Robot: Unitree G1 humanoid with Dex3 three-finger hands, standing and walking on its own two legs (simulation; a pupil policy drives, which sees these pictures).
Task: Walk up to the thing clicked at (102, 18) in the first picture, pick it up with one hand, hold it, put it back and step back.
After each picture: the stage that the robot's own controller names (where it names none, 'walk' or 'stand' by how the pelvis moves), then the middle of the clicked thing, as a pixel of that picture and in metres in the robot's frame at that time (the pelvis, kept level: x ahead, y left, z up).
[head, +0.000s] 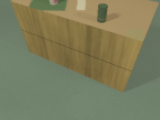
stand; (102, 13) +1.01 -0.11 -0.10
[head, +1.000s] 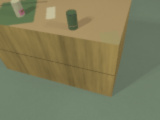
walk; (72, 20) +0.89 +0.15 -0.08
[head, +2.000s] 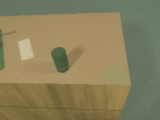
rise first; (60, 60) +0.53 +0.16 -0.08
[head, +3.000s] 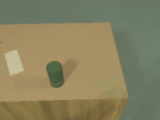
stand; (55, 74) +0.46 +0.14 -0.08
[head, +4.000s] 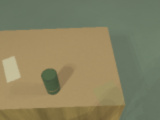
stand; (51, 82) +0.43 +0.17 -0.10
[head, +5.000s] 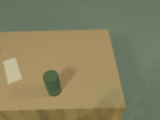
stand; (52, 83) +0.43 +0.17 -0.10
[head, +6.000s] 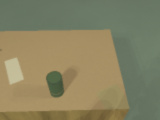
stand; (55, 84) +0.42 +0.15 -0.10
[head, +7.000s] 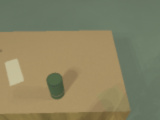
stand; (56, 86) +0.41 +0.15 -0.10
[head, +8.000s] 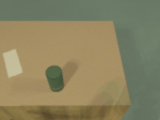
rise first; (55, 79) +0.42 +0.15 -0.10
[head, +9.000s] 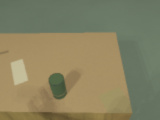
go down; (58, 86) +0.41 +0.16 -0.10
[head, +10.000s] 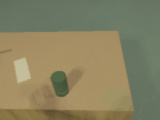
go down; (60, 84) +0.42 +0.16 -0.10
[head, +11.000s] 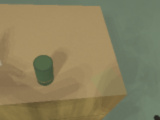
go down; (44, 71) +0.42 +0.14 -0.05
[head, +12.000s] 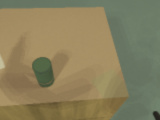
close in; (44, 73) +0.41 +0.15 -0.04
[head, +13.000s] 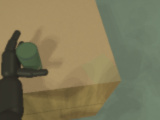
close; (30, 59) +0.44 +0.16 -0.01
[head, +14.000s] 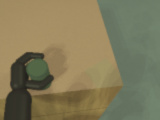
lift; (40, 75) +0.39 +0.14 -0.01
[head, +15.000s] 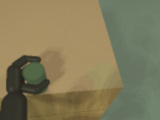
lift; (36, 79) +0.37 +0.16 -0.02
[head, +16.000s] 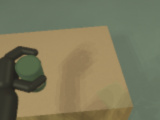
hold; (32, 75) +0.33 +0.17 +0.12
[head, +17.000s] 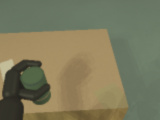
hold; (37, 86) +0.31 +0.17 +0.08
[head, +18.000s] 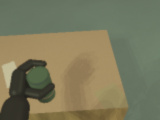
hold; (42, 85) +0.32 +0.15 +0.07
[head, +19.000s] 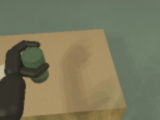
crouch; (36, 66) +0.38 +0.17 +0.09
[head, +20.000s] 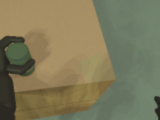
lower; (21, 60) +0.44 +0.17 -0.03
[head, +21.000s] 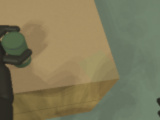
lower; (18, 51) +0.46 +0.18 +0.00
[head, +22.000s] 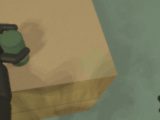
lower; (15, 49) +0.47 +0.18 +0.01
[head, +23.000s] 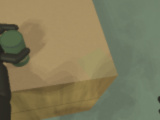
lower; (16, 49) +0.47 +0.18 +0.01
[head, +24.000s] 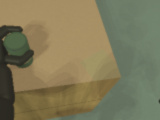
rest; (20, 51) +0.46 +0.18 +0.01
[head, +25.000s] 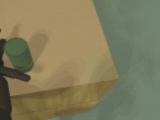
withdraw; (20, 56) +0.44 +0.17 +0.00
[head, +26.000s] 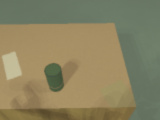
sink last; (54, 78) +0.42 +0.15 -0.05
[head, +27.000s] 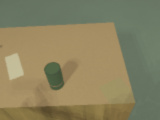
stand; (54, 76) +0.44 +0.16 -0.05
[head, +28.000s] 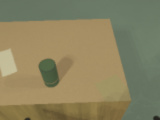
stand; (49, 73) +0.44 +0.17 -0.04
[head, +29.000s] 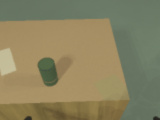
stand; (48, 72) +0.44 +0.17 -0.04
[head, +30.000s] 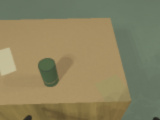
stand; (49, 73) +0.43 +0.17 -0.04
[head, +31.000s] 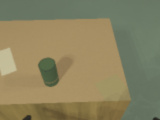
stand; (49, 72) +0.44 +0.17 -0.04
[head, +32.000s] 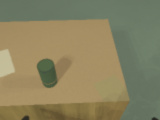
stand; (47, 73) +0.44 +0.17 -0.04
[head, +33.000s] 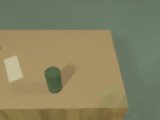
stand; (53, 80) +0.44 +0.16 -0.09
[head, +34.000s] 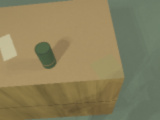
walk; (46, 56) +0.49 +0.21 -0.07
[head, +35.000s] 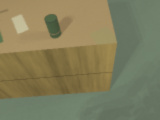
walk; (53, 26) +0.72 +0.21 -0.09
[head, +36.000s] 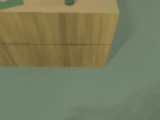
stand; out of the picture +1.03 +0.09 -0.08
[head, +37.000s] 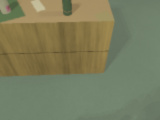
stand; (67, 6) +1.05 +0.14 -0.10
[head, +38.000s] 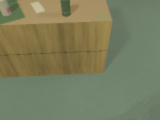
stand; (65, 7) +1.07 +0.15 -0.10
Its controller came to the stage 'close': yes
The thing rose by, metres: 0.19
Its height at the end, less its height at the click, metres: +0.00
